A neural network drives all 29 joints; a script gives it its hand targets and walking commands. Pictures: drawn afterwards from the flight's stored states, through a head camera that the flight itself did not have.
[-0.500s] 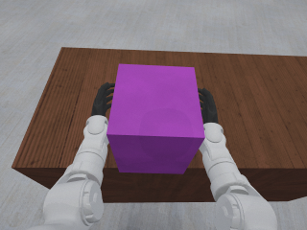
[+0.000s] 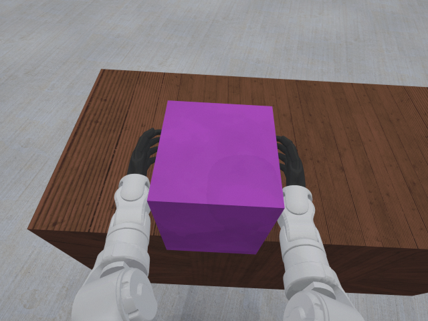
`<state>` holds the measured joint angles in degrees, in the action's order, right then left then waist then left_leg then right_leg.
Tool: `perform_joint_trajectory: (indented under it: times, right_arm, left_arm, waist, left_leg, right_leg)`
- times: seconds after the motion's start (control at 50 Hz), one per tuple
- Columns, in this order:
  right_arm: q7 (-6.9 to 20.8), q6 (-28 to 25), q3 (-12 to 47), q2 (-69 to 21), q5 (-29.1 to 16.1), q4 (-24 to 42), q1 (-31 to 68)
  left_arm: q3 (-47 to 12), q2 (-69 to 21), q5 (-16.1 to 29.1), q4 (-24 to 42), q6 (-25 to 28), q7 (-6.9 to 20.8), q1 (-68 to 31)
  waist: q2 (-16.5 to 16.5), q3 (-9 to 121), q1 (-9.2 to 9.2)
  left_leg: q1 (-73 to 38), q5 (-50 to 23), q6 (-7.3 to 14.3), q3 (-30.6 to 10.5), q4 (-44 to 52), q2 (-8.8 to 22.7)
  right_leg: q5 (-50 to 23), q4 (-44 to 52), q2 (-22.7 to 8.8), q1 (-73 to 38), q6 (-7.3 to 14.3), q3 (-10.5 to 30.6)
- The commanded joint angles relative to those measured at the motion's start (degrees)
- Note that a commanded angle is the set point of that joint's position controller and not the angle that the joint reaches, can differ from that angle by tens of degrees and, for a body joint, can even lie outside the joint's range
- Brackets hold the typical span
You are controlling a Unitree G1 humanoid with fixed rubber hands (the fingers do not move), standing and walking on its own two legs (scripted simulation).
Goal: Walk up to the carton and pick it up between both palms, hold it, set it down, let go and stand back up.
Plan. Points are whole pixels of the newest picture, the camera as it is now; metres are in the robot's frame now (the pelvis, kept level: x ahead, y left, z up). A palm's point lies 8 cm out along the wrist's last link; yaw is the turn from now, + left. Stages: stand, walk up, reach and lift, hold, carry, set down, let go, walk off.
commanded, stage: reach and lift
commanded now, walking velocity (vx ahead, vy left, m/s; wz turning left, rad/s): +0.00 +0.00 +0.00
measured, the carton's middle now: (215, 183) +0.40 +0.00 -0.01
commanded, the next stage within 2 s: none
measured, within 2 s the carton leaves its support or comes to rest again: leaves its support in 1.52 s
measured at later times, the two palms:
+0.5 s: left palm (139, 171) +0.40 +0.15 +0.03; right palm (293, 181) +0.37 -0.14 +0.04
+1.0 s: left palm (140, 170) +0.40 +0.15 +0.03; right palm (292, 180) +0.37 -0.14 +0.03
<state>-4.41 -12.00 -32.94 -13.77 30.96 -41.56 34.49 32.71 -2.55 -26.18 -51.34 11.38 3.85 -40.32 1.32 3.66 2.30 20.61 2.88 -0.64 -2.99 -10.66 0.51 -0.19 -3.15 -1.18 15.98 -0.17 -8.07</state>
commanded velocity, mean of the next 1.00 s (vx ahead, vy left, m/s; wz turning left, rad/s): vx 0.00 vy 0.00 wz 0.00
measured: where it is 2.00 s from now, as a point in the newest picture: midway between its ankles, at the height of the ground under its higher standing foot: outside the picture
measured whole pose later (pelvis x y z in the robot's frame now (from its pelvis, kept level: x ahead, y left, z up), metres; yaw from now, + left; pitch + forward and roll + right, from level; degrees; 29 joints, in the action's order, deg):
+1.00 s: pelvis +0.00 +0.00 +0.00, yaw +0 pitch +15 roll -1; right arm -6.1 -21.5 -34.9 -11.7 32.1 -48.8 33.8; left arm 33.7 -3.5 -27.9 -53.9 14.2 3.0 -39.6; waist 1.4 7.1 2.0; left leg 21.4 1.7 -0.6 -3.1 -8.3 0.0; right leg -1.0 -1.5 -1.6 17.0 -0.3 -8.2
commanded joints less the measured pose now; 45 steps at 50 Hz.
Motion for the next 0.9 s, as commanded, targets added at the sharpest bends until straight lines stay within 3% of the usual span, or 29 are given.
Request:
perform_joint_trajectory:
  times: [0.0, 0.04, 0.14, 0.16, 0.22, 0.3, 0.36, 0.38, 0.42, 0.5, 0.54, 0.64, 0.68, 0.74, 0.88]
  right_arm:
    - [2.6, -2.6, 16.9, -27.1, 1.0, 1.1, 22.7]
    - [2.7, -2.3, 16.8, -26.4, 1.3, 0.7, 21.1]
    - [2.3, -2.6, 16.7, -26.3, 1.0, 0.5, 17.1]
    - [2.2, -2.7, 17.1, -26.5, 0.4, -0.8, 17.1]
    - [2.4, -4.2, 17.7, -27.1, 0.8, -0.6, 17.6]
    - [2.3, -7.2, 16.6, -26.2, 2.1, -2.0, 18.0]
    - [2.5, -8.7, 15.5, -25.5, 2.8, -1.9, 18.1]
    - [2.6, -9.1, 15.4, -24.8, 3.2, -2.9, 18.8]
    - [2.9, -9.5, 16.3, -25.1, 2.6, -3.9, 18.4]
    - [3.4, -10.7, 15.1, -23.1, 3.6, -5.3, 18.3]
    - [3.6, -11.2, 14.3, -22.9, 5.5, -5.2, 18.6]
    - [3.2, -11.4, 11.8, -21.1, 5.6, -6.0, 19.2]
    - [3.0, -10.8, 11.1, -20.6, 5.9, -6.6, 19.3]
    - [2.9, -11.1, 11.2, -20.4, 6.0, -7.0, 19.6]
    - [2.6, -12.7, 12.6, -21.0, 4.9, -8.0, 20.2]
  left_arm:
    - [-14.5, -25.3, -1.5, 1.6, -0.2, 4.5, -23.2]
    - [-14.3, -25.1, -1.1, 0.8, -0.6, 4.5, -21.4]
    - [-13.9, -25.6, -2.4, 1.5, 0.0, 5.1, -18.9]
    - [-14.4, -25.4, -1.7, 2.1, 0.3, 5.1, -19.2]
    - [-15.0, -26.4, -0.9, 1.2, 1.4, 5.3, -19.8]
    - [-13.8, -26.6, -3.2, -0.2, 3.4, 4.7, -19.6]
    - [-13.7, -26.8, -3.4, -0.7, 4.1, 4.1, -19.5]
    - [-13.7, -26.5, -3.3, -1.3, 4.2, 4.1, -19.2]
    - [-13.7, -27.1, -3.2, -0.6, 4.8, 3.7, -19.6]
    - [-13.1, -26.8, -4.0, -0.7, 5.9, 3.0, -19.1]
    - [-13.2, -27.2, -4.0, -1.9, 6.2, 2.8, -19.3]
    - [-11.6, -25.0, -4.2, -4.1, 5.6, 2.2, -19.4]
    - [-11.4, -24.4, -3.7, -2.9, 5.1, 2.2, -20.0]
    - [-12.1, -25.2, -3.3, -2.4, 5.0, 2.4, -20.7]
    - [-11.9, -24.4, -3.4, -2.2, 6.1, 2.0, -21.7]
  waist:
    - [-4.4, 26.7, -0.54]
    - [-3.1, 25.5, 0.16]
    - [-4.1, 24.9, 0.18]
    - [-4.9, 23.8, 0.21]
    - [-2.8, 23.1, 0.58]
    - [-4.4, 25.1, 0.23]
    - [-5.5, 25.0, -0.37]
    - [-4.0, 24.6, 0.02]
    - [-4.3, 24.2, -0.49]
    - [-4.7, 25.9, -0.88]
    - [-4.0, 26.0, 0.34]
    - [-4.9, 26.0, -0.09]
    - [-4.0, 24.7, 1.06]
    - [-4.8, 27.5, 0.09]
    - [-3.7, 28.4, 0.40]
  left_leg:
    - [-4.3, -9.3, -0.2, 1.1, -0.6, -2.6]
    - [-4.6, -10.4, -0.6, 0.8, -1.2, -2.7]
    - [-0.7, -7.2, -0.4, 1.1, -0.3, -3.2]
    - [-0.5, -8.0, -0.6, 0.9, -0.2, -3.2]
    - [-1.1, -9.5, -0.3, 1.1, -0.9, -2.9]
    - [-2.2, -12.4, -1.3, 0.8, -1.4, -2.7]
    - [-3.7, -13.6, -1.0, 1.1, -1.5, -2.4]
    - [-4.0, -13.4, -1.6, 0.8, -1.4, -2.3]
    - [-3.8, -13.6, -1.7, 1.3, -1.4, -2.4]
    - [-3.5, -10.0, -1.8, 1.4, 0.4, -2.0]
    - [-4.9, -9.0, -2.0, 1.2, 0.5, -1.7]
    - [-4.0, -4.7, -2.2, 1.6, 1.5, -1.7]
    - [-4.8, -6.3, -2.3, 1.3, 1.7, -1.6]
    - [-2.5, -7.0, -2.1, 1.4, 1.6, -1.8]
    - [-4.5, -11.3, -1.7, 1.9, 1.6, -1.7]
  right_leg:
    - [-16.6, -7.4, 1.7, -23.2, -1.0, 2.7]
    - [-16.2, -7.4, 2.0, -23.3, -0.6, 3.0]
    - [-16.0, -7.9, 1.8, -24.3, -0.8, 2.9]
    - [-16.9, -8.2, 1.5, -24.0, -0.9, 3.1]
    - [-16.9, -8.1, 1.9, -23.1, -1.1, 2.9]
    - [-19.5, -7.7, 2.2, -21.6, -0.5, 2.7]
    - [-18.2, -6.7, 2.4, -20.9, -0.2, 2.7]
    - [-17.0, -6.1, 2.4, -20.8, -0.1, 2.6]
    - [-16.6, -6.1, 2.3, -20.2, -0.1, 2.7]
    - [-12.0, -5.4, 2.7, -16.5, 0.0, 2.2]
    - [-10.1, -4.6, 2.6, -16.4, 0.0, 2.0]
    - [-5.9, -3.7, 2.0, -14.5, -0.4, 1.8]
    - [-7.7, -3.3, 2.0, -14.5, -0.3, 1.7]
    - [-8.0, -3.9, 1.5, -16.6, 0.1, 2.1]
    - [-13.0, -3.5, 1.4, -19.5, 0.2, 2.1]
